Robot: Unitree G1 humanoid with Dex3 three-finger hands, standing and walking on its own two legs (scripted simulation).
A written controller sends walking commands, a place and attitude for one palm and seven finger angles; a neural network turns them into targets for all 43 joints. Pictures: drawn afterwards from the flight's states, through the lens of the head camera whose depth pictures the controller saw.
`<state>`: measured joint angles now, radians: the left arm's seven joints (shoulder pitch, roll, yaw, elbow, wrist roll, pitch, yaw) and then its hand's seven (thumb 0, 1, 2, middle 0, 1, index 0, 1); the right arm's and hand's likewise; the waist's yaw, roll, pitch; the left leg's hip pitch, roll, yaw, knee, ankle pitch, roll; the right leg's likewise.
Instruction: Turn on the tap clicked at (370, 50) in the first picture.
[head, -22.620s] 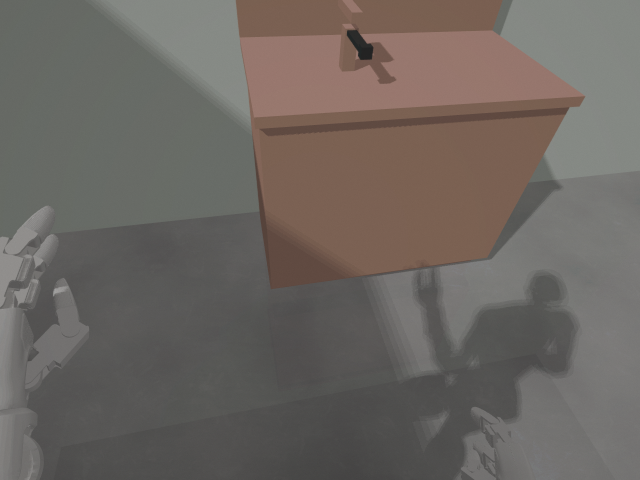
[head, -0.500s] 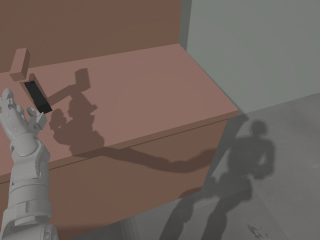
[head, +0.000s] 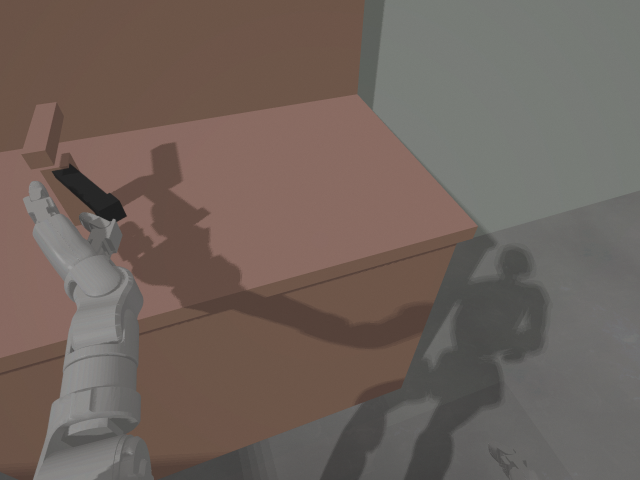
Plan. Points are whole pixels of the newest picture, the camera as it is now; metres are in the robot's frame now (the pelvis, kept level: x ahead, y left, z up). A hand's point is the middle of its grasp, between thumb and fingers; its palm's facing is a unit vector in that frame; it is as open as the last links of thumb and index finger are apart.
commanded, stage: push the lever round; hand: left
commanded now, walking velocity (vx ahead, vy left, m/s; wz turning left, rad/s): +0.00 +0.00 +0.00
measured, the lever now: (108, 209) +0.41 +0.31 +0.13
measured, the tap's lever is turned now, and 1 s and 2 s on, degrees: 30 56 82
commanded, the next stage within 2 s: lift the hand up off the lever in 1.52 s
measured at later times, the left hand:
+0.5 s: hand (147, 210) +0.41 +0.26 +0.13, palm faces +0.82 -0.56 -0.05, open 7.7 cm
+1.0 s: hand (164, 195) +0.44 +0.25 +0.13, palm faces +0.87 -0.49 -0.10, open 7.7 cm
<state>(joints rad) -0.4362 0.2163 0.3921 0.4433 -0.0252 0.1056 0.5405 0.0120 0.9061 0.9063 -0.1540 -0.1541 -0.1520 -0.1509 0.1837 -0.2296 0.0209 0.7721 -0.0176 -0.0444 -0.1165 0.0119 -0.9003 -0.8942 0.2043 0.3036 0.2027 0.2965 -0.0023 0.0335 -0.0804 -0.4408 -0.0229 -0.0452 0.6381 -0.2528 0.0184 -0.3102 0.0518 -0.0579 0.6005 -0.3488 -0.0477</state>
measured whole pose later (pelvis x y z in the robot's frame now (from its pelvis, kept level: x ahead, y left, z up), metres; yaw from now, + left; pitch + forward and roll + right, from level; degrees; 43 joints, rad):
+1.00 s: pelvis +0.00 -0.01 -0.01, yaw +1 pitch +8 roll -1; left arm -0.80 0.19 0.48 0.83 0.11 0.10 0.85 0.01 0.92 0.92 -0.15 -0.15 -0.15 -0.15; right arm 0.25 -0.22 -0.02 0.84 -0.08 -0.02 -0.03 0.01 -0.90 -0.89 0.20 0.30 0.20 0.30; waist -0.07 0.04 -0.13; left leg -0.58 -0.02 -0.07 0.71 -0.27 0.00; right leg -0.45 0.06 -0.08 0.69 -0.39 -0.07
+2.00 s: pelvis +0.02 +0.00 -0.01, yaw -1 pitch +11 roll -2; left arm -0.89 0.28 0.56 0.94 0.14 0.07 0.84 0.02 0.90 0.90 -0.16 -0.15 -0.15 -0.15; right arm 0.35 -0.23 -0.02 0.83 -0.09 -0.01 0.02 0.01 -0.90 -0.89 0.20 0.30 0.20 0.30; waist -0.12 0.04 -0.14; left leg -0.60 -0.01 -0.04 0.71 -0.31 0.01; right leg -0.46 0.07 -0.05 0.65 -0.39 -0.06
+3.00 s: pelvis +0.02 -0.02 +0.00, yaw +0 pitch +8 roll -1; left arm -0.92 0.28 0.52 0.90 0.10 0.20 0.80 0.01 0.89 0.90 -0.16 -0.15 -0.15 -0.15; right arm 0.32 -0.24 -0.02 0.85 -0.06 -0.03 -0.02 0.01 -0.90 -0.89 0.20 0.30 0.20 0.30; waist -0.09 0.05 -0.12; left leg -0.49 -0.01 -0.05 0.61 -0.25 0.00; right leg -0.36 0.07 -0.06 0.58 -0.35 -0.07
